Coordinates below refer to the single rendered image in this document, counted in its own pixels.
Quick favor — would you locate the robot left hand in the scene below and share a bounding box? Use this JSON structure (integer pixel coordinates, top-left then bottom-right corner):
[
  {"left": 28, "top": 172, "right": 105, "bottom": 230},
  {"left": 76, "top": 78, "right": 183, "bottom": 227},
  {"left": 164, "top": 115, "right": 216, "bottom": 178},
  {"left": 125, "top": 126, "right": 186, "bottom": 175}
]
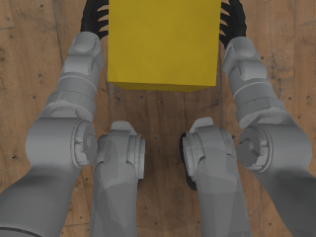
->
[{"left": 80, "top": 0, "right": 110, "bottom": 40}]

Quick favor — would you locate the carton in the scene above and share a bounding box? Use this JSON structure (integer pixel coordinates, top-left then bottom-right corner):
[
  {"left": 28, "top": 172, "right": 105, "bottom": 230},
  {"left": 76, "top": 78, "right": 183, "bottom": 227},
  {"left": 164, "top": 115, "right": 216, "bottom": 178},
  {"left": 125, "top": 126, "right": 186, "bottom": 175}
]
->
[{"left": 108, "top": 0, "right": 221, "bottom": 93}]

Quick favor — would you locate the robot right hand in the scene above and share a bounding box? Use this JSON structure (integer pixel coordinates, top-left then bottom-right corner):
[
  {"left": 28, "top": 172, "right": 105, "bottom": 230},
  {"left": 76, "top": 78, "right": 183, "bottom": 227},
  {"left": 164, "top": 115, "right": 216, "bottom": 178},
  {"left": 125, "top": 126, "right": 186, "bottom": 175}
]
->
[{"left": 218, "top": 0, "right": 247, "bottom": 49}]

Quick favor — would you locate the robot right upper arm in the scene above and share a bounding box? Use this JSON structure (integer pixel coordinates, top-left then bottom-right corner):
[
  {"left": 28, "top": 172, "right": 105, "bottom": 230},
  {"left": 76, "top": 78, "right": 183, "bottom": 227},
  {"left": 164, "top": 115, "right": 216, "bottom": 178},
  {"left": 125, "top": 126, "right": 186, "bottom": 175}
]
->
[{"left": 236, "top": 123, "right": 316, "bottom": 237}]

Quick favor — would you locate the robot left thigh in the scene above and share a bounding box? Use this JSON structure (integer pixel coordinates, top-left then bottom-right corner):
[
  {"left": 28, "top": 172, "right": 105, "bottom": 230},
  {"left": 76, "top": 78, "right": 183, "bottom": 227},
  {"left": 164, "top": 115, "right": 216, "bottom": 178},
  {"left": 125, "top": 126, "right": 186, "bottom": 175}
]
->
[{"left": 89, "top": 129, "right": 145, "bottom": 237}]

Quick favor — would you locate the right robot forearm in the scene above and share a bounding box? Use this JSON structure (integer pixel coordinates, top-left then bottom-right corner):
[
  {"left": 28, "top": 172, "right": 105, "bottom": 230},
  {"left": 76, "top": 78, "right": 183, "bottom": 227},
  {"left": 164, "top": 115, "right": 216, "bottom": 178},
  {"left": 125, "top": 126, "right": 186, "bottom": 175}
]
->
[{"left": 222, "top": 37, "right": 312, "bottom": 156}]

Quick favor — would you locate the robot left upper arm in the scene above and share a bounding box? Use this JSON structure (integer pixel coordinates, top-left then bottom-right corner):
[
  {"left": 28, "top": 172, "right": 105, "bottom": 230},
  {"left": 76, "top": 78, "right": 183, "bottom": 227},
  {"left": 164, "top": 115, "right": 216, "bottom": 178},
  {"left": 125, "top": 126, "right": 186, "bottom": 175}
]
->
[{"left": 0, "top": 118, "right": 98, "bottom": 237}]

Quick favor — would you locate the robot right thigh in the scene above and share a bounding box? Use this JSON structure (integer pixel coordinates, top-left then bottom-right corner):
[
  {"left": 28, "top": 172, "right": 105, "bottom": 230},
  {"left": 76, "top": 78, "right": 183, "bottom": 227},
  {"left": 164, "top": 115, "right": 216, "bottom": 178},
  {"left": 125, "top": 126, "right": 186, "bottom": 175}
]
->
[{"left": 183, "top": 124, "right": 253, "bottom": 237}]

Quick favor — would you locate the robot thigh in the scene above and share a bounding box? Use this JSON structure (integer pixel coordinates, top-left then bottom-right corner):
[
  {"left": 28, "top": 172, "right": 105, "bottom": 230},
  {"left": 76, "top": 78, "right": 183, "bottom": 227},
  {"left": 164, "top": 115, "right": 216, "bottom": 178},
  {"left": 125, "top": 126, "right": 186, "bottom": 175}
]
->
[
  {"left": 89, "top": 129, "right": 145, "bottom": 237},
  {"left": 183, "top": 124, "right": 253, "bottom": 237}
]

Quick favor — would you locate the left robot forearm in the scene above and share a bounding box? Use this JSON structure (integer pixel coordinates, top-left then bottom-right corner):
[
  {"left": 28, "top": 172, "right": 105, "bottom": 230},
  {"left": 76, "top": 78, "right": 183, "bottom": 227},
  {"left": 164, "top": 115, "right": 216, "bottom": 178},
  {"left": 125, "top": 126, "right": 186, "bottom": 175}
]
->
[{"left": 25, "top": 32, "right": 105, "bottom": 161}]

